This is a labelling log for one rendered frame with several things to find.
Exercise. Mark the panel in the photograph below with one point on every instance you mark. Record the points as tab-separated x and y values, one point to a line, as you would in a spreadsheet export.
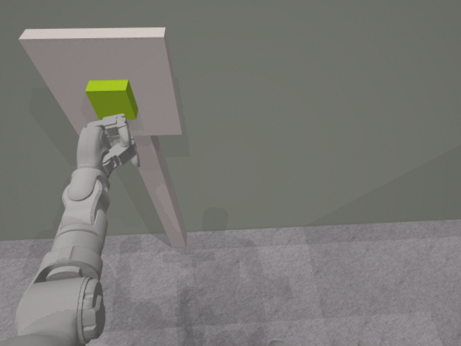
67	59

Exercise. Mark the robot left hand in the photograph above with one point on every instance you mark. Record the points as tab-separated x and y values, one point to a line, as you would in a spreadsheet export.
95	151

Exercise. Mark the left robot upper arm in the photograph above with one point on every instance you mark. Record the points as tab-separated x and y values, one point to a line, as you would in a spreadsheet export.
68	312

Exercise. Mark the left robot forearm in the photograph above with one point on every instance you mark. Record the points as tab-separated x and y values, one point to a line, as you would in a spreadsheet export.
78	244

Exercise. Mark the button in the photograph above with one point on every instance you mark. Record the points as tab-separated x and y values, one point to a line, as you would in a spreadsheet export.
112	97

